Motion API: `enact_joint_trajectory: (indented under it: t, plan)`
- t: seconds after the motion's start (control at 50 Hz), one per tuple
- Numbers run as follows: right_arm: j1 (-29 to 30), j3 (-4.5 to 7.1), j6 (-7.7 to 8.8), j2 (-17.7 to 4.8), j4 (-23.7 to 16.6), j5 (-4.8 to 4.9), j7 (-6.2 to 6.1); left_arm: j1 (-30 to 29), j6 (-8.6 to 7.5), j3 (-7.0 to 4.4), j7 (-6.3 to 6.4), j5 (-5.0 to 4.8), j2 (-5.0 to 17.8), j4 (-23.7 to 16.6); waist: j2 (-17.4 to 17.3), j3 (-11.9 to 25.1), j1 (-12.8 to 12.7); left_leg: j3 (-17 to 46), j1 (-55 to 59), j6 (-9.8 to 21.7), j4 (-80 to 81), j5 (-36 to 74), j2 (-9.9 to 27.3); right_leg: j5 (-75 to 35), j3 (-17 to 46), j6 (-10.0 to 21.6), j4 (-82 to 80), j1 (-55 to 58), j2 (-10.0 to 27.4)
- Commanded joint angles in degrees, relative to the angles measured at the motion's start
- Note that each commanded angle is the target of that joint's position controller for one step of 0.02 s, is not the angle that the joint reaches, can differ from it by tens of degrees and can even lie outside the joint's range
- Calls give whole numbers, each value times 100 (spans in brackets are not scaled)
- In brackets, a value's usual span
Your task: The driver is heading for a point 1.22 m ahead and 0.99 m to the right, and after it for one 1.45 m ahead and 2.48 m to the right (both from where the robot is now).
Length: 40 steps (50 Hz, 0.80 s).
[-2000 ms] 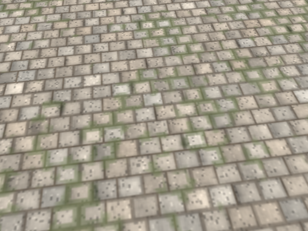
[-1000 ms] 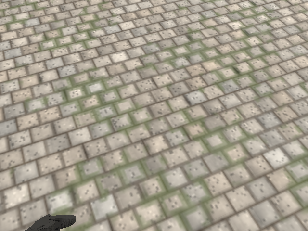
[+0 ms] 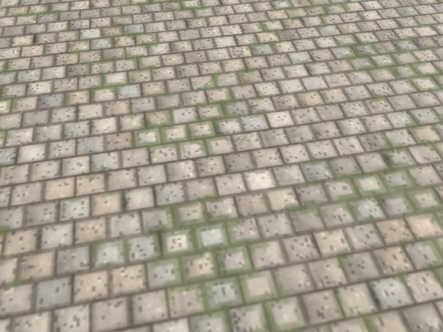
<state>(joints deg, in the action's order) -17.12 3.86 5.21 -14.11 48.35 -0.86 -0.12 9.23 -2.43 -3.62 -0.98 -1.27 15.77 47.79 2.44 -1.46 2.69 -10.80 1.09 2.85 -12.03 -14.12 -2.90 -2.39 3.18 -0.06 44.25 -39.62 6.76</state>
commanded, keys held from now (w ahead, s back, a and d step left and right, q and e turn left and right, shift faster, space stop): w+e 1.00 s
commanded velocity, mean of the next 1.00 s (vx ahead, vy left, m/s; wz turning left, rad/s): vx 0.50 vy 0.00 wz -0.55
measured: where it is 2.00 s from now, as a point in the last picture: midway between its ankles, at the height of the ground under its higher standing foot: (377, 203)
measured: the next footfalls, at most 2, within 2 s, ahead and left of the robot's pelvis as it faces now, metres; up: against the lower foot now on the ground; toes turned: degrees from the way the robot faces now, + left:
right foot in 0.18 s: +0.27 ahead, -0.13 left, +0.00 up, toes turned -9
left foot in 0.66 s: +0.59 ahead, -0.01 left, +0.00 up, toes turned -27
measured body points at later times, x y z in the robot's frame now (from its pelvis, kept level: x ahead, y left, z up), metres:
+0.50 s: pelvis +0.29 -0.07 +0.00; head +0.32 -0.09 +0.45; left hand +0.43 +0.19 -0.10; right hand +0.43 -0.37 -0.08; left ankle +0.51 +0.07 -0.69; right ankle +0.23 -0.13 -0.74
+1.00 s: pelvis +0.55 -0.12 +0.00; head +0.58 -0.14 +0.45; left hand +0.86 -0.02 -0.08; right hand +0.41 -0.38 -0.12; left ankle +0.56 +0.01 -0.74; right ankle +0.58 -0.34 -0.68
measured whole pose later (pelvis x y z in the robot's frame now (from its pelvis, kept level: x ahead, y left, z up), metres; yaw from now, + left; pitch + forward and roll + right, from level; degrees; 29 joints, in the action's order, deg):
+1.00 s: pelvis +0.55 -0.12 +0.00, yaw -35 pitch +2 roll +2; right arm -18.5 4.2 5.0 -16.2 48.2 -0.1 0.0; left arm 8.4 -1.1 -4.2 -1.2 -1.3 17.4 36.5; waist 2.4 -2.1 4.7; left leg -8.9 -2.0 0.6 -14.7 -14.1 -0.7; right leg 4.1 2.9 -0.2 48.6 -40.2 5.9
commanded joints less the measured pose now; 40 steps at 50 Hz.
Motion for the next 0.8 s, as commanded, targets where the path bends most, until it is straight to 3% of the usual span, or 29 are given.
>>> enact_joint_trajectory:
  t: [0.02, 0.08, 0.12, 0.14, 0.16, 0.18, 0.2, 0.22, 0.24, 0.26, 0.28, 0.3, 0.36, 0.4, 0.46, 0.5, 0.56, 0.6, 0.62, 0.64, 0.66, 0.68, 0.7, 0.72, 0.74, 0.76, 0.8]
  plan:
    - [-16, 239, 14, -956, -202, 67, -70, -740, -83, 30, -109, 16, 168, -574, -429, -387, 169, 196, -82, 637, 489, 2150, 1715, -252, -275, 107, -606, -28, -50]
    - [-85, 283, -141, -1057, -109, 145, -100, -933, -78, 10, -229, 7, 242, -801, -511, -395, 112, 39, 576, 538, 21, 3145, 1920, 386, -524, 321, -867, -128, -206]
    - [63, 327, -234, -1223, -152, 175, -154, -647, -44, -84, -270, -3, 422, -843, -736, -62, -159, -99, 755, 404, -709, 5025, 1933, 977, -859, 546, -827, 498, -557]
    - [143, 341, -286, -1292, -180, 184, -181, -208, -21, -175, -268, -15, 584, -776, -825, 213, -435, -152, 717, 327, -1395, 5768, 1891, 1255, -994, 686, -785, 1085, -778]
    - [276, 334, -324, -1325, -212, 208, -200, 581, -11, -325, -229, -29, 841, -602, -761, 619, -901, -255, 347, 173, -2476, 5798, 1724, 1090, -1019, 883, -1083, 2204, -1003]
    - [270, 279, -288, -1225, -280, 161, -222, 1496, 36, -520, -122, -23, 1261, -394, -336, 1118, -1324, -264, -831, -83, -4091, 4390, 1461, 962, -269, 1161, -1366, 3892, -743]
    - [-332, 2, -137, -285, -556, -70, -109, 1486, 20, -618, -56, -70, 1853, -380, 1272, 1511, -616, 121, -3550, -499, -6214, -1303, 267, 1561, 2842, 2242, -1678, 5902, 774]
    - [89, -10, 131, -579, -641, 150, -13, 1616, -64, -493, -82, 0, 1521, -557, 699, 2337, -922, 1536, -4389, -418, -7013, -2067, -52, 2364, 4602, 2629, -2629, 6482, 1244]
    - [708, 70, 287, -899, -803, 374, 52, 1411, -128, -404, -82, 49, 1169, -551, 371, 1560, -1058, 1708, -4886, -241, -6906, -1534, 308, 2045, 3777, 2261, -2799, 6032, 1097]
    - [829, 49, 362, -882, -836, 338, 37, 1036, -171, -350, -79, 13, 974, -605, -61, 1024, -814, 1675, -4746, -147, -6374, -1015, 582, 1544, 3031, 2029, -2772, 5197, 845]
    - [855, 85, 367, -907, -771, 172, -8, 623, -178, -287, -74, 1, 773, -684, -291, 642, -555, 1632, -4371, -185, -5841, -753, 765, 893, 2460, 1870, -2815, 4341, 608]
    - [755, 134, 308, -973, -745, 87, -21, 395, -186, -228, -44, 66, 630, -789, -206, 531, -353, 1660, -3931, -235, -5555, -556, 883, 388, 2110, 1826, -2934, 3778, 448]
    - [647, 119, 107, -798, -782, 13, -28, 353, -195, -251, 39, 57, 771, -863, -133, 350, -162, 1488, -3551, -504, -4779, -293, 904, -351, 1610, 1817, -3153, 2957, 244]
    - [1035, 61, 49, -652, -932, -4, -44, 502, -183, -301, 120, 40, 955, -838, -77, 186, -258, 1362, -3535, -670, -3954, 336, 795, -443, 1278, 1693, -3200, 2610, 41]
    - [1666, -18, 66, -485, -1098, 24, 1, 720, -113, -318, 181, 3, 991, -799, 141, 124, -538, 1297, -3095, -725, -2553, 1571, 500, 111, 998, 1360, -3075, 2344, -303]
    - [1970, -15, 96, -530, -1203, 97, 46, 941, -74, -324, 186, -7, 1000, -737, 216, 136, -693, 1305, -2880, -721, -2093, 1945, 346, 471, 1194, 1268, -2987, 2402, -242]
    - [2099, 50, 169, -733, -1292, 137, 115, 1118, -18, -310, 208, -34, 917, -680, 285, 162, -695, 1527, -2869, -584, -1646, 1652, 297, 798, 1722, 1187, -2503, 2961, -32]
    - [1887, 112, 238, -875, -1260, 148, 144, 1054, 12, -323, 230, -5, 929, -708, 441, 190, -530, 1551, -2632, -411, -1535, 1162, 293, 697, 2050, 1108, -2136, 3201, 93]
    - [1514, 158, 271, -932, -1159, 143, 134, 950, 27, -306, 230, 3, 876, -746, 497, 291, -305, 1456, -2153, -282, -1342, 1120, 268, 517, 2070, 1015, -1854, 3168, 8]
    - [928, 243, 305, -1099, -1035, 79, 99, 900, 15, -235, 214, 29, 681, -804, 422, 684, -13, 1533, -1177, -75, -1290, 1121, 449, 270, 1872, 836, -1148, 2949, -276]
    - [50, 324, 310, -1414, -961, -8, 50, 952, -4, -107, 192, 120, 349, -917, -221, 1501, 321, 2497, 318, 286, -1391, 743, 1430, 1099, 1367, 613, 449, 2237, -658]
    - [-392, 424, 230, -1850, -743, -53, 77, 1821, -64, -10, 182, -63, 58, -1081, -2230, 2092, -95, 5305, 1973, 1298, -808, -449, 2702, 3712, 690, 239, 2255, 184, -1387]
    - [-253, 316, 199, -1287, -830, 95, 99, 1748, -63, -106, 203, -139, 712, -914, -1630, 1718, 53, 5724, 1765, 1229, -548, -1811, 2740, 3516, 819, 161, 2994, -534, -854]
    - [2, 216, 157, -917, -901, 109, 66, 1076, -31, -196, 198, -90, 1031, -988, -1048, 987, 232, 4711, 1080, 944, -480, -1687, 2454, 2962, 695, 126, 3146, -685, -661]
    - [279, 164, 112, -834, -920, 52, 56, 752, -4, -204, 206, -21, 983, -1060, -667, 586, 143, 3938, 374, 778, -403, -925, 2199, 2555, 515, 95, 3044, -499, -470]
    - [440, 124, 85, -721, -871, 29, 47, 552, -6, -218, 188, 39, 908, -1139, -647, 272, 52, 3395, -145, 732, -283, -287, 1977, 2292, 508, 81, 2775, -391, -321]
    - [512, 89, 108, -627, -794, 11, 29, 636, 41, -202, 122, -39, 667, -1181, -899, 148, -129, 2626, -647, 657, -9, 334, 1722, 2069, 399, 87, 2435, -9, -113]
